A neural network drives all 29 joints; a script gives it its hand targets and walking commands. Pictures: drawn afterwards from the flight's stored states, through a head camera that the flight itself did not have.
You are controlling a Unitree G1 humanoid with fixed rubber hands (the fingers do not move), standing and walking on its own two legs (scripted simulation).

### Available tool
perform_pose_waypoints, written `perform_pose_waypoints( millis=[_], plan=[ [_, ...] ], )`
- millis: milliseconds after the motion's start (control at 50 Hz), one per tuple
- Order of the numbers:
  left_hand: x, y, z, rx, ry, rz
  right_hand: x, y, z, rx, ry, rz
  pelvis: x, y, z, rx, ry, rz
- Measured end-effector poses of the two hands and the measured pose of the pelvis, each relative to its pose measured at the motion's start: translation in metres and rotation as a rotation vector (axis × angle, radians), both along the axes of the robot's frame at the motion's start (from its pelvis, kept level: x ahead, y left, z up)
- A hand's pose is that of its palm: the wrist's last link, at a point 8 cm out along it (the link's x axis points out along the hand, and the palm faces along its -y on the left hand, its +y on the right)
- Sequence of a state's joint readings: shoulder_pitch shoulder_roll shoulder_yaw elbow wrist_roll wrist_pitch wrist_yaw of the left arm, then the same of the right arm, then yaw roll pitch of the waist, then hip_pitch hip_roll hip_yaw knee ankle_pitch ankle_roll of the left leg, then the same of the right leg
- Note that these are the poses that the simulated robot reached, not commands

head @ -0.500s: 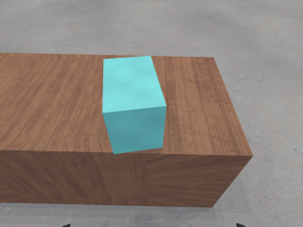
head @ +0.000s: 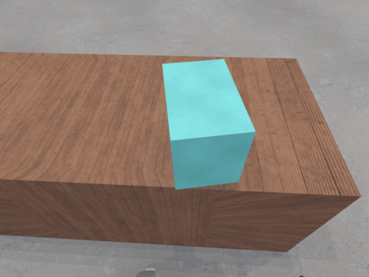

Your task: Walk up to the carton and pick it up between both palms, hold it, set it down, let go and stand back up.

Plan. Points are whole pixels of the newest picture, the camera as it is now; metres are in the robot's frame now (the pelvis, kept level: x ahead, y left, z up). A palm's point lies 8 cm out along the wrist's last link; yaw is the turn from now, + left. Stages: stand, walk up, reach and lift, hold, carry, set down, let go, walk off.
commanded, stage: walk up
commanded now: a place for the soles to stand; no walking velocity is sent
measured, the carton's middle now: (200, 122) +0.54 -0.03 -0.01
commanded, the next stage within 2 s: none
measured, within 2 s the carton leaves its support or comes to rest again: neither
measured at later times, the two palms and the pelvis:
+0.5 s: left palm (68, 258) +0.19 +0.28 -0.10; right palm out of the picture +0.10 -0.23 -0.10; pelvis +0.04 +0.04 +0.00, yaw -5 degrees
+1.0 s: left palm out of the picture +0.14 +0.27 -0.09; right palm out of the picture +0.10 -0.25 -0.09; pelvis +0.04 +0.02 +0.01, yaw -4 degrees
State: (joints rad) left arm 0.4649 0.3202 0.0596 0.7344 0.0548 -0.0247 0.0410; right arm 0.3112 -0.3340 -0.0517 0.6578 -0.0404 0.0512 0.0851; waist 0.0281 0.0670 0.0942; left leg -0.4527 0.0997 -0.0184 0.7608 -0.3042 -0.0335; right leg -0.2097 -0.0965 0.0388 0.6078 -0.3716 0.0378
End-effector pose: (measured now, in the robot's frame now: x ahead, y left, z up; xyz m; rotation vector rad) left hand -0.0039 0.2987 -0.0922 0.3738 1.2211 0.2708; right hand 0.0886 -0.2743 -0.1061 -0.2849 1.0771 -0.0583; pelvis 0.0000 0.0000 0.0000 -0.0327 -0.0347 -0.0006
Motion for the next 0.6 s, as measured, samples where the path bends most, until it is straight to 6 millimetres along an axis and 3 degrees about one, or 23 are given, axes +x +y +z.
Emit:
perform_pose_waypoints(
  millis=[80,160,240,320,420,520,600],
  plan=[
    [0.029,0.032,-0.025,-0.026,0.007,-0.009,0.002,0.041,-0.012,-0.008,-0.016,-0.037,0.015,0.029,-0.015,0.038,-0.01,-0.008],
    [0.079,0.031,-0.023,-0.081,-0.048,-0.05,-0.01,0.066,-0.005,-0.003,0.017,-0.103,0.028,0.045,-0.005,0.029,-0.013,-0.03],
    [0.125,0.021,-0.015,-0.134,-0.118,-0.107,-0.011,0.078,0.007,-0.016,0.011,-0.127,0.039,0.054,0.006,0.033,0.0,-0.043],
    [0.159,0.01,-0.012,-0.169,-0.149,-0.157,-0.005,0.079,0.012,-0.037,-0.008,-0.137,0.044,0.058,0.008,0.036,0.009,-0.056],
    [0.187,-0.003,-0.01,-0.182,-0.18,-0.195,0.002,0.065,0.012,-0.055,-0.028,-0.152,0.046,0.053,0.006,0.036,0.016,-0.071],
    [0.196,-0.019,-0.002,-0.177,-0.223,-0.215,0.011,0.043,0.008,-0.047,-0.052,-0.16,0.044,0.042,0.004,0.016,0.007,-0.08],
    [0.194,-0.024,0.006,-0.18,-0.244,-0.204,0.02,0.037,0.012,-0.035,-0.09,-0.156,0.044,0.035,0.007,0.034,0.001,-0.077]
  ],
)
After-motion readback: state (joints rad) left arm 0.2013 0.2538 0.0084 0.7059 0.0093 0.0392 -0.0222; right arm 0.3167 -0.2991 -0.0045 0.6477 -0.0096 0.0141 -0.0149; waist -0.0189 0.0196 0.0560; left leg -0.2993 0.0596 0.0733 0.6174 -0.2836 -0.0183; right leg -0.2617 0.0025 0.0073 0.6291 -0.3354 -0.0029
